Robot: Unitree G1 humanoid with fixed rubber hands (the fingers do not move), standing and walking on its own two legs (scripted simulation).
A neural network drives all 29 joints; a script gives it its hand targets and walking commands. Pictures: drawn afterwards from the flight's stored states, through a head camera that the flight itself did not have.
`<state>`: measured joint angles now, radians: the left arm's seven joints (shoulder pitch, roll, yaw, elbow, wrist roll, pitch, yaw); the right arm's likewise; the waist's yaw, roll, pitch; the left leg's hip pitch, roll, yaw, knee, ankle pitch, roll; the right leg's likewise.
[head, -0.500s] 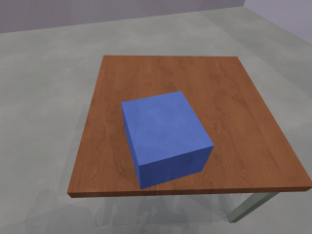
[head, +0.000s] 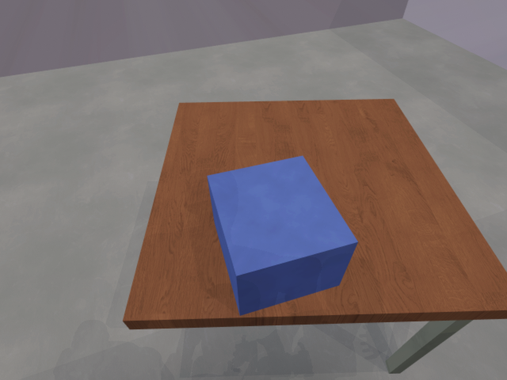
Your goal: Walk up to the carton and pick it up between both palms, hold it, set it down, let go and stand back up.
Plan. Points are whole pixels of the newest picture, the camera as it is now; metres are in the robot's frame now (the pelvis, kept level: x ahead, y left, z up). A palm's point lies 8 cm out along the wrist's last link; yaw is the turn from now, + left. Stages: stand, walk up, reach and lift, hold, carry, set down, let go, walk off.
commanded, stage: stand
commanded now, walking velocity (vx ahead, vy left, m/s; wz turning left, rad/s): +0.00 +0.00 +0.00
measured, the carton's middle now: (273, 230) +0.43 -0.04 -0.05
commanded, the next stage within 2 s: none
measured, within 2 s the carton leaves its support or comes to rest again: neither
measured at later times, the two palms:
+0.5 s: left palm out of the picture +0.04 +0.25 -0.12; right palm out of the picture +0.05 -0.25 -0.13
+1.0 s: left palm out of the picture +0.05 +0.25 -0.12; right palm out of the picture +0.06 -0.25 -0.13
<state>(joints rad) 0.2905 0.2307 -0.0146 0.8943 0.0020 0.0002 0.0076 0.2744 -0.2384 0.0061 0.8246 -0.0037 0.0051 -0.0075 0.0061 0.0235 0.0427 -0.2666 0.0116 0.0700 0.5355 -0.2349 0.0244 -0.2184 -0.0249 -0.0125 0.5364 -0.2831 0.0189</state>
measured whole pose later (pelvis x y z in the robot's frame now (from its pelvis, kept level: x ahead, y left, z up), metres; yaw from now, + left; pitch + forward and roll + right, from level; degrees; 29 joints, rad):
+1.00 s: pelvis +0.00 +0.00 +0.00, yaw +0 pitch -2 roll +0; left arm 0.28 0.22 -0.01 0.90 0.00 0.00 0.02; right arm 0.28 -0.24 -0.01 0.87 0.00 0.01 -0.01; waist -0.01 0.01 0.06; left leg -0.26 0.01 0.06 0.52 -0.23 0.02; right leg -0.21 -0.02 -0.01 0.52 -0.28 0.02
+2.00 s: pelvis +0.00 +0.00 +0.00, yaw +0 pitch -2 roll +0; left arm 0.29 0.22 0.00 0.95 0.01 0.00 0.02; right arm 0.28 -0.23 -0.01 0.92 0.00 0.01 -0.02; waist 0.00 0.02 0.07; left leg -0.26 0.00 0.05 0.49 -0.20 0.03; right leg -0.21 -0.03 0.00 0.50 -0.26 0.03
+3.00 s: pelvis +0.01 +0.00 +0.01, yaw +1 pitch -2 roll +0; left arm 0.29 0.20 0.00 0.99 0.00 0.00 0.03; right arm 0.27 -0.21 -0.01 0.97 0.00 0.00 -0.03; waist 0.00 0.02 0.06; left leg -0.23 -0.01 0.02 0.48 -0.21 0.02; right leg -0.16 -0.03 -0.01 0.47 -0.27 0.02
